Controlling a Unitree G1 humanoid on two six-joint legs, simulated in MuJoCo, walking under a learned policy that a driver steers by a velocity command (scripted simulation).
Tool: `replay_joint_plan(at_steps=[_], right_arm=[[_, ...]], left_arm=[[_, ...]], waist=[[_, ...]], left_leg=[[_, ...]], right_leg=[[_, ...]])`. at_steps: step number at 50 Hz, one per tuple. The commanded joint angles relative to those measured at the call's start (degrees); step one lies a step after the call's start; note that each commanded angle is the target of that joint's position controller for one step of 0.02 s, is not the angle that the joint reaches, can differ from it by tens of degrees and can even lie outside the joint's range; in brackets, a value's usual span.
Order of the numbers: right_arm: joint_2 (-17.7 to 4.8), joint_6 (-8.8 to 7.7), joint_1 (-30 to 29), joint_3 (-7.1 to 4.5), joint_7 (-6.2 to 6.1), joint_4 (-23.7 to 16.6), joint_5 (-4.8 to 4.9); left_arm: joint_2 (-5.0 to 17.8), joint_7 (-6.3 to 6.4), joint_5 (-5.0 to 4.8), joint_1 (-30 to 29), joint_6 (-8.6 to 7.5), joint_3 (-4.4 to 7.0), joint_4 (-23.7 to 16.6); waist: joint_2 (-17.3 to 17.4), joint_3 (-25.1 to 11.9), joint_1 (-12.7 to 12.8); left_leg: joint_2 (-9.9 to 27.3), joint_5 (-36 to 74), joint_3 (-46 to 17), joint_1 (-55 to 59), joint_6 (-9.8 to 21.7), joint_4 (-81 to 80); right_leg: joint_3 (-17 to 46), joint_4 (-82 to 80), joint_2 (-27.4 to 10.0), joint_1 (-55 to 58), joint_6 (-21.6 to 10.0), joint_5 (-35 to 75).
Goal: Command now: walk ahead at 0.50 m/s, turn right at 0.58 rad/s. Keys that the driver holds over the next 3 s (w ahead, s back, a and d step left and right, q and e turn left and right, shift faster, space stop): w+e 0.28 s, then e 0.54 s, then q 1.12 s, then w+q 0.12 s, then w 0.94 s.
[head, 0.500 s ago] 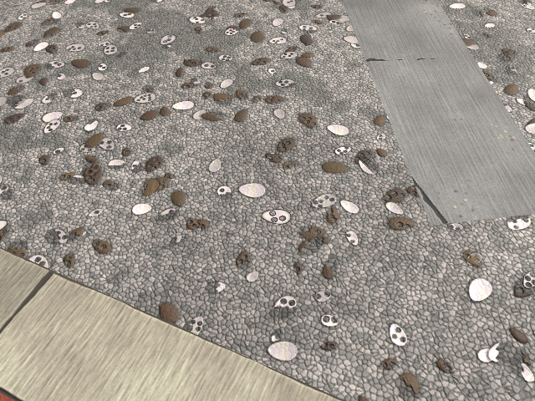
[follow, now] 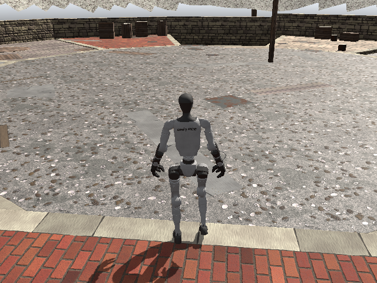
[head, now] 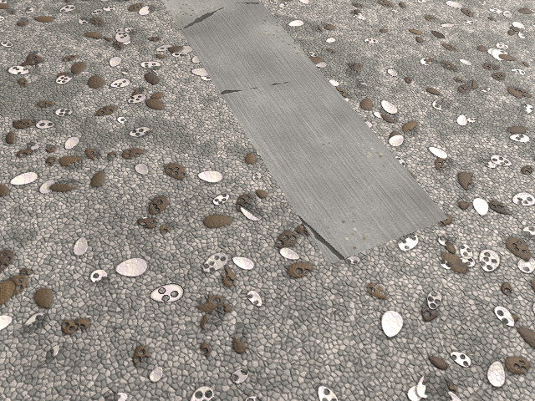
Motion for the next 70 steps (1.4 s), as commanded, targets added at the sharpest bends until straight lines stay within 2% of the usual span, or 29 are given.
replay_joint_plan(at_steps=[1,5,8,12,14,15,16,17,18,20,24,28,35,38,41,43,45,46,47,48,49,51,53,54,57,60,67,69,70], right_arm=[[-6.84,-1.11,-0.01,-1.6,0.12,-2.41,0.34],[-8.31,-0.41,2.01,-2.09,0.07,-1.46,-0.18],[-9.28,-0.48,3.73,-2.44,-0.18,-1.45,-1.48],[-12.26,1.82,4.78,-3.29,-0.45,-0.9,0.02],[-12.55,2.42,-0.52,-3.37,-0.24,-2.43,0.56],[-4.94,2.67,6.18,-1.85,0.26,-3.47,-0.96],[-7.16,2.43,3.94,-2.17,0.31,-6.18,-2.08],[-8.83,2.37,-1.64,-2.5,0.02,-6.52,-1.36],[-9.15,2.35,-2.56,-2.69,-0.2,-6.16,-0.19],[-9.72,3.65,-2.15,-2.95,-0.13,-5.01,-0.93],[-6.93,6.38,-1.77,-2.28,0.01,-4.45,-1.22],[-7.77,6.45,-12.93,-2.74,1.1,-7.85,-1.17],[-6.47,5.13,-21.52,-1.92,2.22,-11.95,-2.06],[-5.46,3.93,-22.0,-1.16,2.24,-13.01,-1.28],[-4.21,2.91,-15.07,-0.85,1.58,-10.11,0.68],[-3.94,2.28,-0.59,-1.55,0.65,-3.35,1.5],[-6.91,1.43,12.34,-2.3,0.8,2.3,-0.6],[-8.99,0.45,14.22,-2.08,1.88,3.5,-0.62],[-8.72,0.37,10.69,-2.58,2.13,2.21,1.55],[-4.75,0.35,5.13,-1.45,1.59,-0.58,2.41],[-5.22,0.69,-3.95,-1.12,-0.02,-2.61,1.71],[-4.04,1.86,-6.27,-0.28,-1.13,-2.58,-0.15],[-6.47,2.02,-3.28,-0.88,-0.49,-1.14,-0.84],[-7.26,1.88,-0.41,-1.29,-0.24,0.32,0.23],[-5.75,3.88,2.81,-1.56,-0.38,0.46,0.53],[-6.25,6.07,2.62,-2.24,-0.4,-1.13,-0.06],[-7.58,7.73,0.23,-3.76,0.43,-3.21,-1.02],[-6.42,7.14,1.46,-3.74,0.4,-3.54,0.19],[-4.05,6.95,2.28,-3.47,0.6,-4.72,1.86]], left_arm=[[0.86,-0.8,-0.03,-1.47,0.4,-0.28,-4.82],[-0.41,-1.74,0.45,-6.02,0.34,-1.25,-6.93],[2.51,-1.57,1.3,-5.81,0.71,-0.13,-6.76],[2.18,-1.22,0.9,-5.33,1.18,-0.08,-6.92],[4.09,-0.22,1.53,13.05,0.6,1.41,-1.19],[10.76,0.54,0.95,8.61,-0.28,2.27,-2.09],[12.88,0.26,-2.5,10.21,-1.24,2.48,-4.59],[10.76,0.8,-3.05,10.7,-1.65,2.32,-3.08],[9.21,1.28,-2.68,7.63,-1.52,2.0,-3.22],[6.43,1.96,-2.49,3.15,-1.1,0.85,-3.95],[6.64,2.37,-0.71,4.12,-1.9,0.38,-2.68],[8.09,3.86,-1.9,10.09,-2.64,0.53,1.34],[7.55,5.06,0.69,13.25,-1.6,-0.02,0.08],[7.51,5.54,0.71,12.64,-1.06,0.23,-0.68],[4.65,6.31,0.69,9.79,-0.82,-0.22,-1.07],[3.22,6.52,0.07,10.05,-0.58,-0.51,0.64],[-0.31,4.93,-1.83,14.35,0.18,-0.24,2.92],[-0.49,5.42,-4.81,24.75,0.92,-0.06,3.11],[1.23,5.74,-3.4,27.0,1.22,-0.56,5.04],[2.35,5.29,-0.42,20.51,1.46,-0.91,5.18],[2.51,4.63,0.64,17.26,1.7,-1.36,4.31],[3.41,3.61,3.01,3.97,3.17,-1.52,2.26],[2.85,3.45,2.27,1.86,2.94,-1.52,2.41],[1.81,3.52,2.19,0.61,2.57,-1.79,1.76],[-1.2,3.16,0.91,-1.73,2.27,-2.48,1.37],[-1.54,3.18,-0.12,-6.33,2.79,-2.42,0.51],[-1.41,4.87,-1.51,-1.91,-0.16,-2.05,1.32],[2.52,5.92,-1.22,2.65,-1.16,-0.68,1.76],[7.83,6.2,-0.66,1.33,-1.23,0.61,-0.17]], waist=[[10.18,0.13,0.95],[9.18,-1.06,-0.39],[8.48,-3.17,-0.68],[7.95,-1.71,-0.76],[6.25,-8.7,9.05],[-13.06,-6.31,1.71],[-12.13,-8.85,4.12],[-3.06,-3.57,4.98],[-0.94,0.38,3.12],[2.74,2.1,0.11],[2.19,-3.77,-0.31],[-0.81,0.26,2.1],[-0.11,0.3,5.48],[-1.44,0.68,6.09],[-1.23,1.06,3.68],[2.34,-1.03,-1.72],[12.17,-6.9,-4.66],[17.44,-14.25,2.79],[16.45,-18.05,2.84],[10.2,-14.94,1.75],[10.99,-15.02,4.6],[6.65,-6.78,2.57],[9.05,-3.4,2.4],[8.93,-4.02,1.97],[12.6,-5.85,-0.37],[14.74,-3.99,-1.76],[12.32,-1.79,0.74],[8.82,-2.97,2.06],[-4.03,-5.25,1.29]], left_leg=[[13.55,21.6,-6.4,1.21,5.77,-10.23],[13.99,26.31,-0.72,2.99,6.19,-7.98],[17.52,31.37,0.31,8.51,6.54,-2.54],[15.96,39.48,3.99,9.17,4.69,9.27],[15.59,40.45,5.57,-2.27,1.85,35.3],[6.33,-18.15,5.86,-20.59,-0.94,54.23],[-0.25,-24.62,-2.87,-34.66,-4.09,60.73],[3.49,-20.84,-7.25,-36.57,-4.67,59.06],[5.11,-17.32,-7.47,-33.58,-4.99,54.9],[6.17,-14.52,-7.44,-26.47,-5.58,45.66],[3.4,-2.35,-5.08,-21.01,-4.2,42.94],[2.53,13.17,-8.12,-29.77,-3.19,29.13],[0.25,21.67,-11.03,-33.77,-2.86,21.41],[-0.21,24.65,-12.61,-30.02,-3.22,14.09],[1.44,32.73,-14.88,-13.04,-2.78,0.32],[4.74,50.07,-12.22,2.89,-3.26,-12.61],[11.98,74.64,-13.59,26.09,-3.56,-2.69],[20.49,97.9,-23.07,38.4,1.52,16.05],[23.75,86.66,-27.55,38.0,6.84,16.25],[21.01,61.61,-26.57,27.4,9.96,10.2],[22.99,30.01,-33.01,16.08,14.1,3.38],[18.58,17.63,-34.34,-5.6,14.32,-3.75],[12.36,28.37,-28.95,-12.01,11.3,-3.77],[11.0,28.48,-29.12,-8.58,10.69,-2.56],[6.2,8.37,-28.37,-2.99,5.98,-3.69],[6.14,-14.88,-34.06,-4.85,3.75,-8.35],[4.49,-21.24,-40.18,-11.77,3.48,-10.59],[-0.08,-24.14,-35.89,-20.25,-1.06,-5.88],[-6.48,-24.67,-26.0,-26.95,-3.69,8.96]], right_leg=[[-0.41,-6.36,-2.01,-2.7,0.48,6.28],[-3.95,-11.67,-1.96,0.59,-0.58,11.37],[-5.84,-4.36,-1.91,0.83,-2.71,16.47],[-10.13,-18.83,3.41,8.51,-5.35,-12.26],[-6.6,-26.89,4.18,30.05,-9.04,-0.39],[18.39,-33.44,-11.97,37.22,-12.18,15.26],[39.3,-38.43,-19.59,42.56,-23.13,39.18],[31.05,-37.95,-19.05,39.18,-23.58,46.87],[24.78,-37.09,-17.02,32.69,-21.38,48.92],[17.31,-38.7,-12.52,25.39,-16.51,50.25],[10.83,-37.3,-8.62,24.42,-13.49,59.9],[13.43,-38.33,-5.18,27.21,-10.39,32.75],[24.58,-24.29,-4.12,25.05,-12.44,20.41],[26.68,-18.43,-1.76,23.78,-10.86,16.91],[24.63,-10.98,3.08,17.38,-6.66,6.63],[17.73,3.14,6.95,16.19,-4.48,-0.54],[5.64,34.95,15.45,0.56,-1.87,-35.84],[5.85,49.9,15.61,-10.51,0.74,-39.85],[7.08,56.17,12.01,-17.41,0.65,-34.66],[6.29,52.04,9.37,-18.07,1.08,-26.43],[5.6,45.63,5.39,-14.65,1.17,-18.88],[3.09,36.17,1.82,-7.39,1.69,-7.73],[0.61,24.32,2.35,-1.64,2.23,-0.93],[1.95,19.07,2.31,-3.41,2.98,0.74],[-0.11,-2.06,3.84,-2.79,4.55,-0.57],[0.03,-12.02,5.39,0.78,4.42,-2.88],[1.4,-32.8,6.98,17.53,0.3,-4.43],[3.72,-42.75,1.29,31.96,-1.0,-3.55],[19.35,-47.79,-11.18,35.13,-4.93,-15.75]])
